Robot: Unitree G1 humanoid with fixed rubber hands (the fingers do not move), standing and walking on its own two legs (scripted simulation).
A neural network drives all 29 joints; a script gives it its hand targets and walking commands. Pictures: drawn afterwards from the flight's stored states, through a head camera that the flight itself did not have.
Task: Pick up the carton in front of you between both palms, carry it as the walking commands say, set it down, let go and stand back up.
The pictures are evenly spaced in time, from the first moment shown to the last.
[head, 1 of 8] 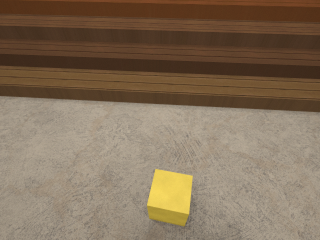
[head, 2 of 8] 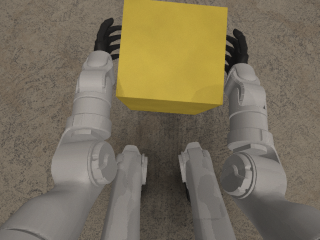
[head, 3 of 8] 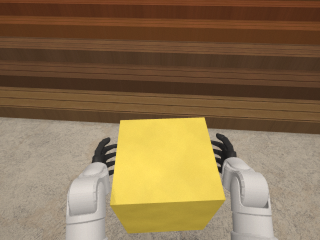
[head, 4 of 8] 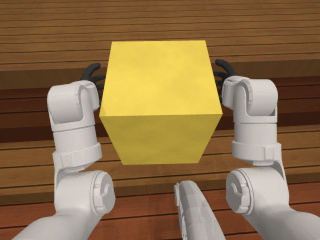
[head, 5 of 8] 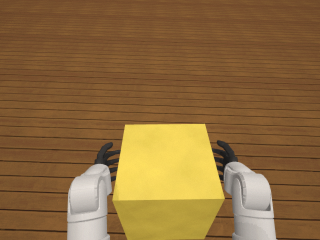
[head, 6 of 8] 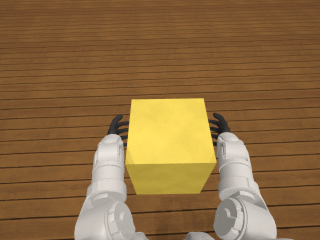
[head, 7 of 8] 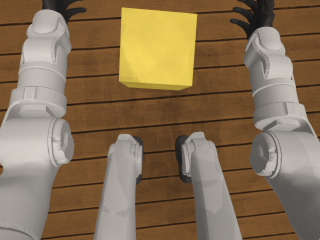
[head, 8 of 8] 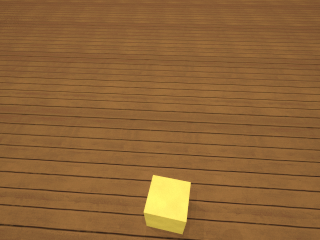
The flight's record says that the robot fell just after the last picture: no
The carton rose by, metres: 1.85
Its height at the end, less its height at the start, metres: +1.10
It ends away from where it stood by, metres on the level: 5.34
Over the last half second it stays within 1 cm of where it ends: yes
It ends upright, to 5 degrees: yes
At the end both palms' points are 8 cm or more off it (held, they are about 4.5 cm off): yes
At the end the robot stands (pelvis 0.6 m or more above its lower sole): yes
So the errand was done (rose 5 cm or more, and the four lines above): yes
